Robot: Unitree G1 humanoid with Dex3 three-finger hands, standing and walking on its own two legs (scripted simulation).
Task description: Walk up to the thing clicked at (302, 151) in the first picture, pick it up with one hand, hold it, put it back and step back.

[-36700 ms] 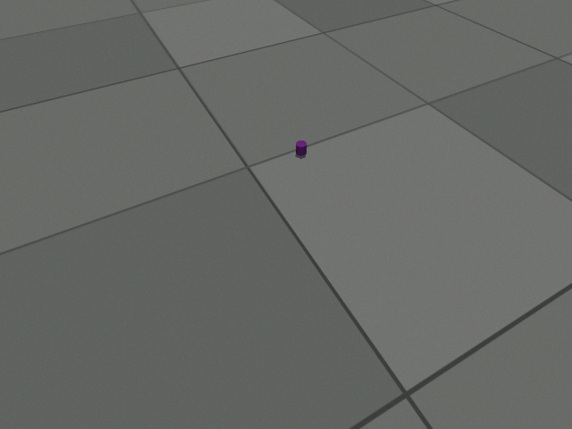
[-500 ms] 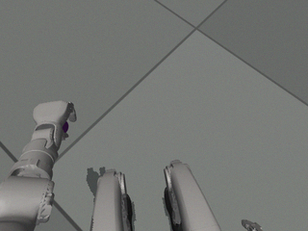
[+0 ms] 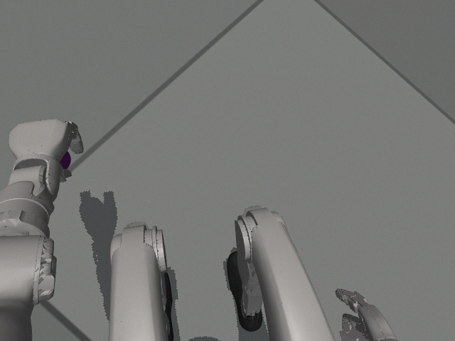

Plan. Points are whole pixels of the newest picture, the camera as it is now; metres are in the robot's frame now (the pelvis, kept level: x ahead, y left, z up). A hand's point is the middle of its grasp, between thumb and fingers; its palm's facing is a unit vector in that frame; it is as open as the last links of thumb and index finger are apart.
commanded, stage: crouch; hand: left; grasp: from above
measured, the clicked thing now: (48, 156) +0.46 +0.29 -0.18
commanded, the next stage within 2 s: lower in 0.66 s
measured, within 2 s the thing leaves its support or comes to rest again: neither
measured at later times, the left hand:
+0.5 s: hand (69, 160) +0.46 +0.27 -0.23, palm faces -0.46 -0.06 -0.89, open 7.2 cm
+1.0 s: hand (74, 163) +0.46 +0.28 -0.28, palm faces -0.49 -0.07 -0.87, open 7.3 cm
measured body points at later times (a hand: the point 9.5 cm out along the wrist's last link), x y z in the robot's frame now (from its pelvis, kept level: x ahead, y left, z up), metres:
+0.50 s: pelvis -0.01 +0.00 -0.07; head +0.23 +0.05 +0.31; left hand +0.48 +0.27 -0.18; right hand +0.02 -0.27 -0.17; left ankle +0.07 +0.12 -0.39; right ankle +0.08 -0.12 -0.39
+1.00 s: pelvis -0.01 +0.00 -0.09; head +0.25 +0.07 +0.27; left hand +0.49 +0.28 -0.23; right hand +0.03 -0.27 -0.19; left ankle +0.07 +0.12 -0.39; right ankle +0.08 -0.12 -0.39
